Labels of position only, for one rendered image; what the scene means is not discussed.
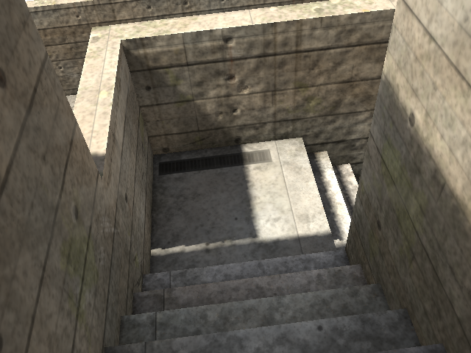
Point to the stairs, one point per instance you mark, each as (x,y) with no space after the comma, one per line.
(337,186)
(308,303)

